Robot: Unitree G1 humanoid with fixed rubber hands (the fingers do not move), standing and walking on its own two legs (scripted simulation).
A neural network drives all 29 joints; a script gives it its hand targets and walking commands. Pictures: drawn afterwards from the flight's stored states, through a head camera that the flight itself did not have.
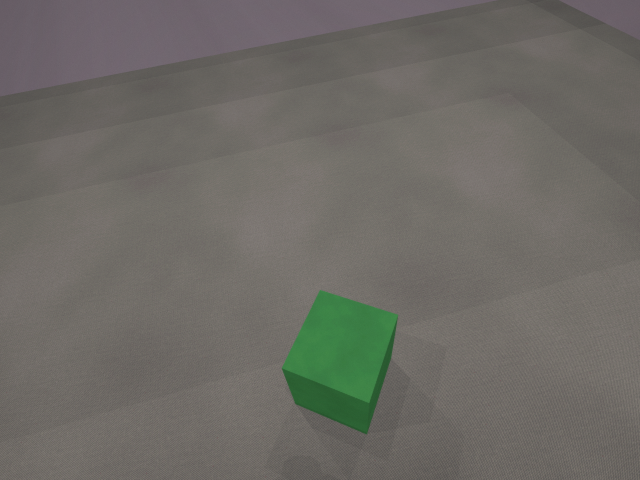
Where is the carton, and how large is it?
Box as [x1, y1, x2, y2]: [282, 290, 397, 433]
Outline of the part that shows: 320,290 282,366 282,369 296,404 366,433 390,359 397,315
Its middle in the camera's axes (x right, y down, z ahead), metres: +0.07 +0.35 +1.14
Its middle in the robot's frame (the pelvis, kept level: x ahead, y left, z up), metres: +0.52 +0.01 -0.63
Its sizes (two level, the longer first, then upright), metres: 0.257 0.238 0.292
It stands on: the floor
